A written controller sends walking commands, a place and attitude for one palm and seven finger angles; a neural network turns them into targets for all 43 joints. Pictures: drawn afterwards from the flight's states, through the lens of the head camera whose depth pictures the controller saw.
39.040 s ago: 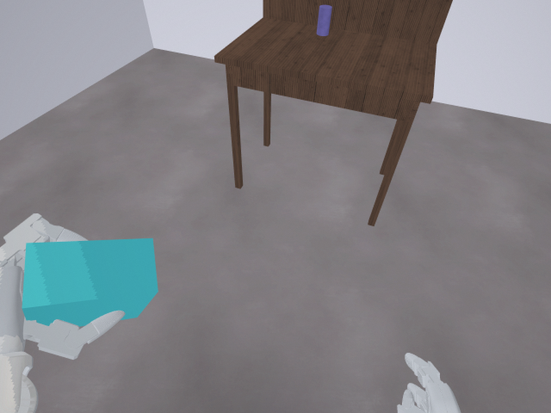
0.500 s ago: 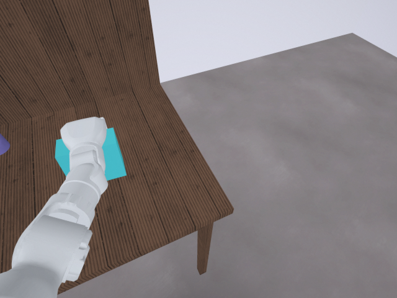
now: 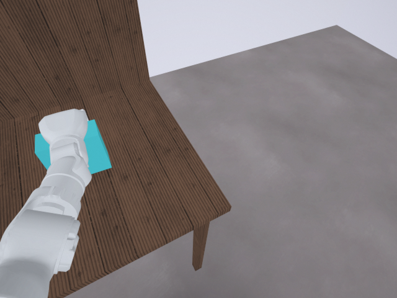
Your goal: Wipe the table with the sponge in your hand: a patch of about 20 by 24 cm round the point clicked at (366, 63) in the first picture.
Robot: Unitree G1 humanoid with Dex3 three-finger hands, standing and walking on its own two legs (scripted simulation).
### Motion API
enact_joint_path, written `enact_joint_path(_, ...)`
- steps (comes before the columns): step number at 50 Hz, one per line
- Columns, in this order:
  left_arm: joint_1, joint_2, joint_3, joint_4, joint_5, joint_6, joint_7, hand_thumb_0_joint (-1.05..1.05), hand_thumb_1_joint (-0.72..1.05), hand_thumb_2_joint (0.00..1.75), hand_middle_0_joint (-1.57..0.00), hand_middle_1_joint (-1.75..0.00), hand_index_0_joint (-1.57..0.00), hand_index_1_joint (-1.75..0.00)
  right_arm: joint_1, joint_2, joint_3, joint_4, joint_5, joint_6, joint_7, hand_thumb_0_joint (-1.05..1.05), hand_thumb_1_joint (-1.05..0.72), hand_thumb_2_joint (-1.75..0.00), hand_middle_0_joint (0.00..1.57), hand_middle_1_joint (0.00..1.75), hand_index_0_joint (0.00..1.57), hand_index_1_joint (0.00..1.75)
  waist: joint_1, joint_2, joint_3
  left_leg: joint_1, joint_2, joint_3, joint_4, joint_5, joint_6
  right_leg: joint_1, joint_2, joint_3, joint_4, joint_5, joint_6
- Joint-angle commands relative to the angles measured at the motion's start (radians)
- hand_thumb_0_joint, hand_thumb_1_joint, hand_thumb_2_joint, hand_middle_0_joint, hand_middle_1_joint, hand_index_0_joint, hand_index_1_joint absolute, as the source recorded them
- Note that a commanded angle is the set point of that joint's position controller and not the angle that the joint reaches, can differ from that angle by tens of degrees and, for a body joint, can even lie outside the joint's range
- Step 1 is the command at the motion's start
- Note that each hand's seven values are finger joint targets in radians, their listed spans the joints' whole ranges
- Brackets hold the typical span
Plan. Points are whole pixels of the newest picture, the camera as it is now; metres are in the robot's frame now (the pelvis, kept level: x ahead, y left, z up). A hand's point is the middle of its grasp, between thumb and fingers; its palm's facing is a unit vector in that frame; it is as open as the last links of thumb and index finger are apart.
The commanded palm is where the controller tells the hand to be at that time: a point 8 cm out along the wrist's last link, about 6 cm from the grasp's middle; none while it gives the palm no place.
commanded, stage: slide back across to the first lane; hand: left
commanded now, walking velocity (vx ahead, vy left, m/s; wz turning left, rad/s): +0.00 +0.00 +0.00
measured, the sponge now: (78, 157) +0.43 +0.28 +0.00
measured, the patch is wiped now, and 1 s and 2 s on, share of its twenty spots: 1.00 1.00 1.00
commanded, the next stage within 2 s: wipe back along the first lane in 0.42 s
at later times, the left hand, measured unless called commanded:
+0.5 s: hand (46, 154) +0.41 +0.32 +0.04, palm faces -0.11 -0.03 -0.99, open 10.1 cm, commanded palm +0.39 +0.32 +0.09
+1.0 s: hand (44, 170) +0.37 +0.32 +0.04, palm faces -0.08 -0.02 -1.00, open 10.2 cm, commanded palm +0.33 +0.30 +0.07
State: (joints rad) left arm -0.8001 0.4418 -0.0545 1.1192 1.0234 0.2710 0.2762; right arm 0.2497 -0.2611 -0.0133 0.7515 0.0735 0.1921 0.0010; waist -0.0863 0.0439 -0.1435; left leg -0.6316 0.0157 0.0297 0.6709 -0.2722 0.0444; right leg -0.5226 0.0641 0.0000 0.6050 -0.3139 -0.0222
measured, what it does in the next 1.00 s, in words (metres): stands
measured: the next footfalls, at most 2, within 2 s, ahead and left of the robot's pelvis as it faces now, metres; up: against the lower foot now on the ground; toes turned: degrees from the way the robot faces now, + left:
none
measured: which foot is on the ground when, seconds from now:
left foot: down 0.00-1.00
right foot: down 0.00-1.00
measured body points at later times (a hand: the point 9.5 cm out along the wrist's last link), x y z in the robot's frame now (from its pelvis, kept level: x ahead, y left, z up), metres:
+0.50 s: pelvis +0.01 +0.00 +0.01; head +0.06 +0.01 +0.45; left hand +0.41 +0.32 +0.10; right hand +0.12 -0.26 -0.12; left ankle +0.03 +0.09 -0.72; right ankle -0.02 -0.11 -0.72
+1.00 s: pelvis +0.01 +0.00 +0.01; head +0.03 +0.00 +0.46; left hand +0.37 +0.31 +0.09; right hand +0.15 -0.25 -0.11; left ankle +0.03 +0.09 -0.72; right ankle -0.02 -0.11 -0.72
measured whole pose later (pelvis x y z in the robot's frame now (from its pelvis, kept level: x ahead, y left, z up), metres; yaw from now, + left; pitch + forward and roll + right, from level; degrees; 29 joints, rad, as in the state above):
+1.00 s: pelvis +0.01 +0.00 +0.01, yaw +2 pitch +9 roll -2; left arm -0.48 0.46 -0.07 0.80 1.00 0.20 0.22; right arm 0.18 -0.26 -0.02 0.70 0.09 0.22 0.00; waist 0.00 0.05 -0.13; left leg -0.49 -0.01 0.01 0.61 -0.27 0.05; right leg -0.37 0.05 -0.02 0.54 -0.32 -0.02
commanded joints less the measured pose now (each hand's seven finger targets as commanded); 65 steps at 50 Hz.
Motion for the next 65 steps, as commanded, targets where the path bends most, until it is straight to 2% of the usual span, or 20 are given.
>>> enact_joint_path(1,-0.336,0.303,0.028,-0.117,0.044,0.025,0.003,0.0,0.1,1.3,-1.2,-1.6,-1.2,-1.6,-0.008,-0.168,-0.054,-0.099,0.004,-0.034,-0.005,0.0,-0.9,-0.9,0.2,0.3,0.2,0.3,0.026,0.007,-0.274,0.29,-0.001,-0.058,-0.077,0.196,0.013,0.072,-0.009,-0.006,-0.092,0.212,-0.032)
enact_joint_path(3,-0.327,0.309,0.045,-0.158,0.033,0.004,-0.01,0.0,0.1,1.3,-1.2,-1.6,-1.2,-1.6,-0.014,-0.165,-0.057,-0.106,0.005,-0.041,-0.005,0.0,-0.9,-0.9,0.2,0.3,0.2,0.3,0.038,0.022,-0.308,0.323,0.001,-0.065,-0.082,0.229,0.012,0.096,-0.009,-0.004,-0.092,0.236,-0.037)
enact_joint_path(8,-0.27,0.253,0.015,-0.209,0.016,-0.045,-0.037,0.0,0.1,1.3,-1.2,-1.6,-1.2,-1.6,-0.019,-0.16,-0.062,-0.111,0.007,-0.046,-0.007,0.0,-0.9,-0.9,0.2,0.3,0.2,0.3,0.031,0.018,-0.279,0.368,0.003,-0.068,-0.088,0.254,0.013,0.088,-0.006,-0.007,-0.11,0.252,-0.039)
enact_joint_path(10,-0.229,0.326,0.063,-0.195,0.028,-0.057,-0.038,0.0,0.1,1.3,-1.2,-1.6,-1.2,-1.6,-0.007,-0.173,-0.063,-0.104,0.005,-0.041,-0.009,0.0,-0.9,-0.9,0.2,0.3,0.2,0.3,0.04,-0.011,-0.274,0.353,-0.002,-0.065,-0.082,0.262,0.016,0.108,-0.007,-0.004,-0.108,0.274,-0.039)
enact_joint_path(13,-0.24,0.307,0.053,-0.236,0.037,-0.078,-0.038,0.0,0.1,1.3,-1.2,-1.6,-1.2,-1.6,-0.023,-0.167,-0.064,-0.107,0.006,-0.042,-0.005,0.0,-0.9,-0.9,0.2,0.3,0.2,0.3,0.042,0.035,-0.262,0.378,0.0,-0.07,-0.089,0.289,0.013,0.092,-0.007,-0.007,-0.105,0.281,-0.047)
enact_joint_path(16,-0.211,0.338,0.069,-0.231,0.046,-0.079,-0.035,0.0,0.1,1.3,-1.2,-1.6,-1.2,-1.6,-0.023,-0.174,-0.063,-0.106,0.005,-0.035,-0.005,0.0,-0.9,-0.9,0.2,0.3,0.2,0.3,0.044,0.02,-0.252,0.374,-0.005,-0.069,-0.085,0.289,0.013,0.092,-0.006,-0.01,-0.107,0.277,-0.046)
enact_joint_path(18,-0.244,0.312,0.053,-0.254,0.037,-0.087,-0.039,0.0,0.1,1.3,-1.2,-1.6,-1.2,-1.6,-0.033,-0.169,-0.064,-0.108,0.007,-0.037,-0.006,0.0,-0.9,-0.9,0.2,0.3,0.2,0.3,0.034,0.025,-0.25,0.383,-0.001,-0.07,-0.086,0.306,0.012,0.092,-0.008,-0.009,-0.105,0.299,-0.047)
enact_joint_path(26,-0.169,0.397,0.105,-0.251,0.056,-0.101,-0.054,0.0,0.1,1.3,-1.2,-1.6,-1.2,-1.6,-0.029,-0.182,-0.064,-0.115,0.003,-0.022,-0.008,0.0,-0.9,-0.9,0.2,0.3,0.2,0.3,0.051,0.003,-0.265,0.363,-0.017,-0.059,-0.07,0.334,0.016,0.142,-0.011,-0.003,-0.1,0.366,-0.047)
enact_joint_path(28,-0.127,0.312,0.067,-0.293,0.037,-0.114,-0.064,0.0,0.1,1.3,-1.2,-1.6,-1.2,-1.6,-0.046,-0.166,-0.068,-0.132,0.005,-0.026,-0.003,0.0,-0.9,-0.9,0.2,0.3,0.2,0.3,0.061,0.03,-0.29,0.394,-0.014,-0.061,-0.072,0.377,0.014,0.151,-0.013,-0.006,-0.098,0.392,-0.05)
enact_joint_path(29,-0.081,0.333,0.083,-0.297,0.042,-0.117,-0.064,0.0,0.1,1.3,-1.2,-1.6,-1.2,-1.6,-0.037,-0.174,-0.07,-0.127,0.003,-0.023,-0.001,0.0,-0.9,-0.9,0.2,0.3,0.2,0.3,0.07,0.044,-0.291,0.413,-0.012,-0.065,-0.063,0.397,0.013,0.144,-0.009,-0.007,-0.093,0.397,-0.053)
enact_joint_path(33,-0.001,0.239,0.043,-0.376,0.002,-0.118,-0.072,0.0,0.1,1.3,-1.2,-1.6,-1.2,-1.6,-0.076,-0.161,-0.071,-0.151,0.01,-0.016,0.005,0.0,-0.9,-0.9,0.2,0.3,0.2,0.3,0.072,0.012,-0.286,0.419,-0.008,-0.068,-0.068,0.422,0.012,0.165,-0.01,-0.006,-0.101,0.425,-0.052)
enact_joint_path(37,0.034,0.239,0.031,-0.363,0.004,-0.085,-0.065,0.0,0.1,1.3,-1.2,-1.6,-1.2,-1.6,-0.089,-0.168,-0.063,-0.148,0.012,-0.007,0.002,0.0,-0.9,-0.9,0.2,0.3,0.2,0.3,0.065,-0.03,-0.192,0.363,-0.02,-0.06,-0.09,0.318,0.017,0.157,-0.011,-0.006,-0.121,0.366,-0.048)
enact_joint_path(38,0.007,0.212,0.016,-0.376,-0.002,-0.085,-0.069,0.0,0.1,1.3,-1.2,-1.6,-1.2,-1.6,-0.103,-0.159,-0.061,-0.152,0.016,-0.01,0.0,0.0,-0.9,-0.9,0.2,0.3,0.2,0.3,0.064,-0.015,-0.188,0.37,-0.016,-0.066,-0.103,0.308,0.017,0.149,-0.013,-0.008,-0.124,0.338,-0.051)
enact_joint_path(40,0.037,0.249,0.035,-0.358,0.014,-0.073,-0.065,0.0,0.1,1.3,-1.2,-1.6,-1.2,-1.6,-0.097,-0.167,-0.062,-0.145,0.013,-0.007,-0.003,0.0,-0.9,-0.9,0.2,0.3,0.2,0.3,0.074,-0.003,-0.189,0.376,-0.019,-0.069,-0.105,0.283,0.015,0.14,-0.011,-0.01,-0.124,0.292,-0.053)
enact_joint_path(44,0.072,0.185,-0.005,-0.375,-0.001,-0.072,-0.075,0.0,0.1,1.3,-1.2,-1.6,-1.2,-1.6,-0.11,-0.159,-0.061,-0.152,0.012,-0.007,-0.005,0.0,-0.9,-0.9,0.2,0.3,0.2,0.3,0.076,-0.014,-0.192,0.387,-0.018,-0.068,-0.106,0.275,0.014,0.147,-0.01,-0.01,-0.128,0.286,-0.054)
enact_joint_path(46,0.131,0.21,0.027,-0.358,-0.003,-0.066,-0.073,0.0,0.1,1.3,-1.2,-1.6,-1.2,-1.6,-0.112,-0.161,-0.056,-0.158,0.013,-0.006,-0.005,0.0,-0.9,-0.9,0.2,0.3,0.2,0.3,0.088,-0.044,-0.187,0.36,-0.021,-0.062,-0.105,0.275,0.014,0.17,-0.01,-0.006,-0.127,0.312,-0.054)
enact_joint_path(48,0.134,0.142,-0.014,-0.399,-0.015,-0.069,-0.08,0.0,0.1,1.3,-1.2,-1.6,-1.2,-1.6,-0.136,-0.15,-0.054,-0.176,0.016,-0.009,-0.004,0.0,-0.9,-0.9,0.2,0.3,0.2,0.3,0.087,-0.039,-0.192,0.363,-0.018,-0.067,-0.115,0.28,0.011,0.172,-0.012,-0.011,-0.124,0.309,-0.054)
enact_joint_path(51,0.225,0.192,0.035,-0.393,-0.015,-0.056,-0.07,0.0,0.1,1.3,-1.2,-1.6,-1.2,-1.6,-0.135,-0.158,-0.054,-0.177,0.015,-0.008,-0.004,0.0,-0.9,-0.9,0.2,0.3,0.2,0.3,0.104,-0.061,-0.175,0.347,-0.024,-0.062,-0.111,0.264,0.012,0.185,-0.01,-0.006,-0.128,0.306,-0.053)
enact_joint_path(54,0.2,0.146,-0.008,-0.457,-0.024,-0.042,-0.07,0.0,0.1,1.3,-1.2,-1.6,-1.2,-1.6,-0.16,-0.154,-0.052,-0.187,0.016,-0.009,-0.004,0.0,-0.9,-0.9,0.2,0.3,0.2,0.3,0.094,-0.027,-0.142,0.361,-0.021,-0.066,-0.123,0.239,0.011,0.166,-0.01,-0.008,-0.134,0.269,-0.053)
enact_joint_path(65,0.32,0.085,-0.044,-0.556,-0.039,0.02,-0.086,0.0,0.1,1.3,-1.2,-1.6,-1.2,-1.6,-0.213,-0.144,-0.045,-0.212,0.02,-0.018,-0.009,0.0,-0.9,-0.9,0.2,0.3,0.2,0.3,0.111,-0.049,-0.112,0.383,-0.022,-0.079,-0.14,0.212,0.008,0.172,-0.006,-0.015,-0.141,0.219,-0.057)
